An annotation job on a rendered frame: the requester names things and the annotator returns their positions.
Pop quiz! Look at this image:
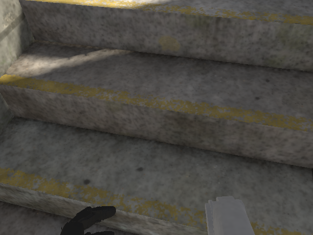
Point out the robot left hand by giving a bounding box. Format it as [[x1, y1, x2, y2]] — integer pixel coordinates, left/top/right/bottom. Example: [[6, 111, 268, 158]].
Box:
[[60, 206, 116, 235]]

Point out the right robot thigh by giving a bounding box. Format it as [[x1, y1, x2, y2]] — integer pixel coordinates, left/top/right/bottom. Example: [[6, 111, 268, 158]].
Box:
[[204, 196, 255, 235]]

